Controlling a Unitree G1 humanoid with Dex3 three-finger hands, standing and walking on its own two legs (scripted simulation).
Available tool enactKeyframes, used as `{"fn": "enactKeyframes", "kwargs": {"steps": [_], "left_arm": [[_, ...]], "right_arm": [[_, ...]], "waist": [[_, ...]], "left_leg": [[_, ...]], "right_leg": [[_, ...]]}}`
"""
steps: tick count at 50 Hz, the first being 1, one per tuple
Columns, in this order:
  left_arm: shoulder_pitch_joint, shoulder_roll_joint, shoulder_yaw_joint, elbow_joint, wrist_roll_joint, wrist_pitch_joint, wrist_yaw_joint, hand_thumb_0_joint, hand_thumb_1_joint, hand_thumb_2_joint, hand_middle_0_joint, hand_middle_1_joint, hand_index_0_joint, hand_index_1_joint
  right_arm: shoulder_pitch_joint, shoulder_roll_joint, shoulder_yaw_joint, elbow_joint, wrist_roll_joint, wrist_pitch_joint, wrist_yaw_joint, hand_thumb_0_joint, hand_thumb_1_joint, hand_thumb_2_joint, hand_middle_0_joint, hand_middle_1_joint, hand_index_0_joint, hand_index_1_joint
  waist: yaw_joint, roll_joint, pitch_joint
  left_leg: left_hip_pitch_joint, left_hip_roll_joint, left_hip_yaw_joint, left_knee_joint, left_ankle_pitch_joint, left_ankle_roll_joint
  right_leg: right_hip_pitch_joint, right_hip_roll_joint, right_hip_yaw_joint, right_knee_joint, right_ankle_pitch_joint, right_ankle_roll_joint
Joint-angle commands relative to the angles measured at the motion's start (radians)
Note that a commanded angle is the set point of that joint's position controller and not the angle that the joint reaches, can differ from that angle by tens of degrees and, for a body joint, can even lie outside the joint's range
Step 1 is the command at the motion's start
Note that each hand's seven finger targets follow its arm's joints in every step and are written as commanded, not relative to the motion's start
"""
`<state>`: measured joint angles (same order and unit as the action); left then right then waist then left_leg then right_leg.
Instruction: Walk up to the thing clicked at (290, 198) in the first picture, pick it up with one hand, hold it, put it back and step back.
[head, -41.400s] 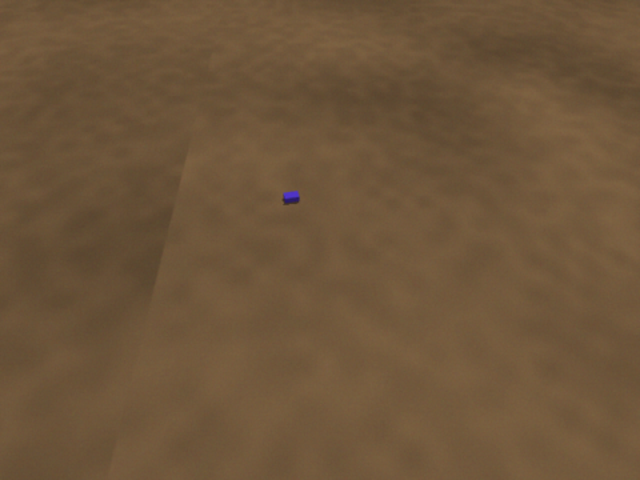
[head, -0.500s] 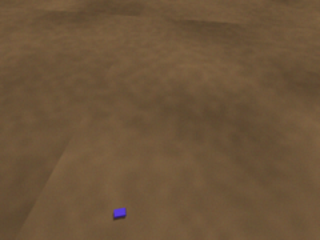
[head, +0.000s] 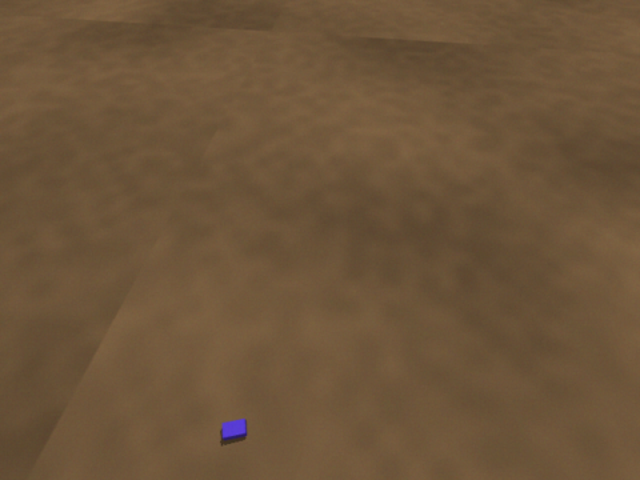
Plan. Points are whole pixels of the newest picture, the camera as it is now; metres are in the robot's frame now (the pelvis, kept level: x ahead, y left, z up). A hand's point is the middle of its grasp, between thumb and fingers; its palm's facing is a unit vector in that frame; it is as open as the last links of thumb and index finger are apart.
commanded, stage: stand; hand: left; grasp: from above
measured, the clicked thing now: (234, 429) +0.40 +0.25 -0.77
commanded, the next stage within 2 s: step back in 0.90 s
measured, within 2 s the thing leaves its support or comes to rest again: neither
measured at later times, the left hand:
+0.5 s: hand out of the picture +0.07 +0.24 -0.16, palm faces +0.00 -0.94 -0.33, open 7.4 cm
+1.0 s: hand out of the picture +0.08 +0.25 -0.16, palm faces +0.01 -0.94 -0.35, open 7.4 cm
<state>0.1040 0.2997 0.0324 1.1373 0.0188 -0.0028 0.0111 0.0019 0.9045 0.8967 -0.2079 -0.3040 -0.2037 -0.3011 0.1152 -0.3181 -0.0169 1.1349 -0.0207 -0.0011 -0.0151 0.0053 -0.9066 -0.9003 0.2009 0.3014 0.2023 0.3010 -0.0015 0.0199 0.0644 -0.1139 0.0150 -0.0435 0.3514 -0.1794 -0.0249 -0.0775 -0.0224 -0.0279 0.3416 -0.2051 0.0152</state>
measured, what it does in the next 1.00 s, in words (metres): stands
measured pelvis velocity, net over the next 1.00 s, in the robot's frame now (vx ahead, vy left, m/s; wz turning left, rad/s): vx -0.01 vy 0.00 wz -0.01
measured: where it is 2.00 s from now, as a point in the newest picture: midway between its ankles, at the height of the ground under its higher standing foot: outside the picture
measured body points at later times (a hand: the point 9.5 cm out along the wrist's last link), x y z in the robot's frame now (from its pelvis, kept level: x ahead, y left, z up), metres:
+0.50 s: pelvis +0.00 +0.00 +0.00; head +0.01 -0.01 +0.45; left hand +0.07 +0.29 -0.13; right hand +0.07 -0.30 -0.14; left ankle +0.01 +0.14 -0.75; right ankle -0.01 -0.13 -0.75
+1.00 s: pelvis -0.01 +0.00 -0.01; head +0.02 -0.01 +0.44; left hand +0.08 +0.30 -0.13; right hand +0.07 -0.31 -0.14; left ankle +0.01 +0.14 -0.75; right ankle -0.01 -0.13 -0.75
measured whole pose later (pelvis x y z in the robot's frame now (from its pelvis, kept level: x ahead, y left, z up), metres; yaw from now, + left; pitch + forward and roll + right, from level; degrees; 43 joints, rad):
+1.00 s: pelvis -0.01 +0.00 -0.01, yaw +0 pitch -2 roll -1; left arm 0.09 0.34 0.05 1.08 -0.01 0.00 0.00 0.00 0.90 0.90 -0.21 -0.30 -0.21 -0.30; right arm 0.08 -0.36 -0.02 1.08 0.00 0.02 0.00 0.01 -0.91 -0.90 0.20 0.30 0.20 0.30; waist -0.01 0.03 0.11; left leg -0.21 0.03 -0.04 0.46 -0.20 -0.02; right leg -0.15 -0.01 -0.03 0.42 -0.22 0.00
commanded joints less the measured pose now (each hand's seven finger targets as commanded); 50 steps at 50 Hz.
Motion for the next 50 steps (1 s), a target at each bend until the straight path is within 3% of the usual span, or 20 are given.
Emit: {"fn": "enactKeyframes", "kwargs": {"steps": [1,7,11,13,15,23,31,44,45,46,49,50], "left_arm": [[-0.04,0.213,0.039,-0.056,0.0,-0.022,0.015,0.0,0.9,0.9,-0.2,-0.3,-0.2,-0.301],[-0.035,0.215,0.034,-0.052,0.0,-0.023,0.011,0.0,0.9,0.9,-0.2,-0.3,-0.2,-0.301],[-0.045,0.221,0.034,-0.061,-0.003,-0.024,0.011,0.0,0.9,0.9,-0.2,-0.3,-0.2,-0.301],[-0.035,0.217,0.031,-0.058,-0.004,-0.024,0.01,0.0,0.9,0.9,-0.2,-0.3,-0.2,-0.301],[-0.035,0.22,0.03,-0.058,-0.001,-0.026,0.01,0.0,0.9,0.9,-0.2,-0.3,-0.2,-0.301],[-0.03,0.23,0.029,-0.052,-0.003,-0.023,0.006,0.0,0.9,0.9,-0.2,-0.3,-0.2,-0.3],[-0.029,0.232,0.027,-0.061,-0.006,-0.028,0.006,0.0,0.9,0.9,-0.2,-0.3,-0.2,-0.3],[-0.03,0.242,0.026,-0.063,-0.006,-0.026,0.004,0.0,0.9,0.9,-0.2,-0.3,-0.2,-0.3],[-0.031,0.325,0.072,-0.08,-0.028,-0.015,0.007,0.0,0.9,0.9,-0.2,-0.3,-0.2,-0.3],[-0.02,0.323,0.074,-0.101,-0.032,-0.013,0.01,0.0,0.9,0.9,-0.2,-0.3,-0.2,-0.3],[-0.017,0.334,0.086,-0.141,-0.03,-0.005,0.014,0.0,0.9,0.9,-0.2,-0.3,-0.2,-0.3],[-0.049,0.339,0.089,-0.166,-0.025,0.0,0.014,0.0,0.9,0.9,-0.2,-0.3,-0.2,-0.3]], "right_arm": [[-0.025,-0.199,-0.034,-0.056,0.005,-0.025,-0.011,0.0,-0.9,-0.9,0.2,0.3,0.2,0.3],[-0.042,-0.193,-0.031,-0.057,0.005,-0.024,-0.007,0.0,-0.9,-0.9,0.2,0.3,0.2,0.3],[-0.039,-0.201,-0.031,-0.056,0.004,-0.026,-0.007,0.0,-0.9,-0.9,0.2,0.3,0.2,0.3],[-0.045,-0.207,-0.032,-0.054,0.005,-0.026,-0.007,0.0,-0.9,-0.9,0.2,0.3,0.2,0.3],[-0.048,-0.204,-0.032,-0.058,0.005,-0.026,-0.005,0.0,-0.9,-0.9,0.2,0.3,0.2,0.3],[-0.035,-0.206,-0.031,-0.049,0.005,-0.023,-0.002,0.0,-0.9,-0.9,0.2,0.3,0.2,0.3],[-0.037,-0.215,-0.028,-0.054,0.006,-0.028,-0.002,0.0,-0.9,-0.9,0.2,0.3,0.2,0.3],[-0.029,-0.218,-0.025,-0.054,0.008,-0.026,-0.001,0.0,-0.9,-0.9,0.2,0.3,0.2,0.3],[-0.072,-0.28,-0.046,-0.085,0.02,-0.01,0.006,0.0,-0.9,-0.9,0.2,0.3,0.2,0.3],[-0.052,-0.265,-0.045,-0.103,0.028,-0.003,0.007,0.0,-0.9,-0.9,0.2,0.3,0.2,0.3],[-0.04,-0.244,-0.052,-0.138,0.035,0.012,0.009,0.0,-0.9,-0.9,0.2,0.3,0.2,0.3],[-0.018,-0.237,-0.056,-0.142,0.033,0.02,0.011,0.0,-0.9,-0.9,0.2,0.3,0.2,0.3]], "waist": [[0.002,-0.019,-0.074],[0.005,-0.038,-0.054],[0.003,-0.01,-0.084],[0.007,-0.01,-0.073],[0.006,-0.018,-0.082],[0.003,-0.024,-0.049],[0.003,-0.013,-0.09],[0.0,-0.018,-0.068],[0.0,-0.033,0.029],[-0.005,-0.042,-0.015],[-0.008,-0.089,-0.079],[-0.018,-0.137,-0.095]], "left_leg": [[0.0,0.098,-0.063,-0.05,0.178,0.04],[0.006,0.099,-0.067,-0.06,0.143,0.038],[0.01,0.103,-0.061,-0.058,0.174,0.038],[0.003,0.102,-0.062,-0.065,0.136,0.04],[0.014,0.105,-0.062,-0.058,0.176,0.041],[-0.016,0.097,-0.067,-0.083,0.067,0.038],[0.016,0.106,-0.061,-0.065,0.176,0.042],[0.006,0.105,-0.058,-0.077,0.134,0.036],[-0.073,0.086,-0.065,0.05,0.31,0.059],[-0.079,0.075,-0.044,0.101,0.343,0.063],[-0.084,0.008,0.002,0.255,0.255,0.052],[-0.099,-0.019,0.024,0.312,0.127,0.048]], "right_leg": [[0.018,-0.104,0.084,-0.061,0.154,-0.024],[-0.013,-0.099,0.077,-0.075,0.104,-0.023],[0.013,-0.103,0.083,-0.065,0.137,-0.028],[0.006,-0.103,0.084,-0.071,0.113,-0.027],[0.007,-0.103,0.079,-0.066,0.144,-0.027],[-0.024,-0.097,0.083,-0.082,0.029,-0.031],[0.005,-0.106,0.087,-0.062,0.151,-0.032],[-0.012,-0.103,0.089,-0.07,0.111,-0.032],[-0.074,-0.1,0.109,0.013,0.329,-0.044],[-0.047,-0.11,0.107,0.042,0.406,-0.061],[-0.059,-0.176,0.159,0.041,0.483,-0.14],[-0.077,-0.219,0.193,0.028,0.461,-0.175]]}}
